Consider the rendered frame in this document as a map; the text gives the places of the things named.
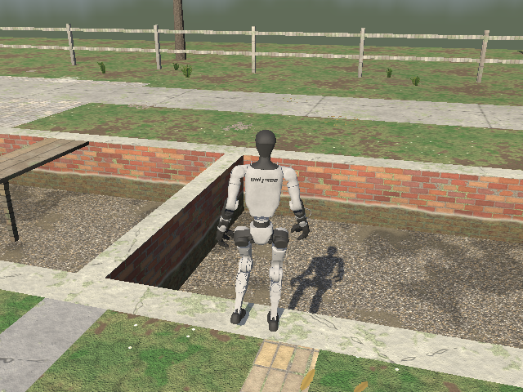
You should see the right robot upper arm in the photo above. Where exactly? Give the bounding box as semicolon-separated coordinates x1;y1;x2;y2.
281;166;302;211

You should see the left robot foot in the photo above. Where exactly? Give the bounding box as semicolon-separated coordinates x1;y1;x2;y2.
230;308;246;324

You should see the left robot upper arm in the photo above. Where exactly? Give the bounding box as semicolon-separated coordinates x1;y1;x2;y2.
226;164;248;211

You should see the robot left hand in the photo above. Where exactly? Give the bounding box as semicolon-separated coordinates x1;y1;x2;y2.
216;229;234;247

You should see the right robot forearm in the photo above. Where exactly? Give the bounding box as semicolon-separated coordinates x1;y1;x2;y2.
293;199;307;227

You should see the robot right hand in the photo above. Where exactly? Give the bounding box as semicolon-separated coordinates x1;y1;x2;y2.
291;222;310;240

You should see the left robot shin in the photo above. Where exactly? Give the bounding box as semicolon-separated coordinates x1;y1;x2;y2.
234;257;251;314

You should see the left robot forearm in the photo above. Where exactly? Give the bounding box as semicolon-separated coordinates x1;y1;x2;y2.
217;198;234;232

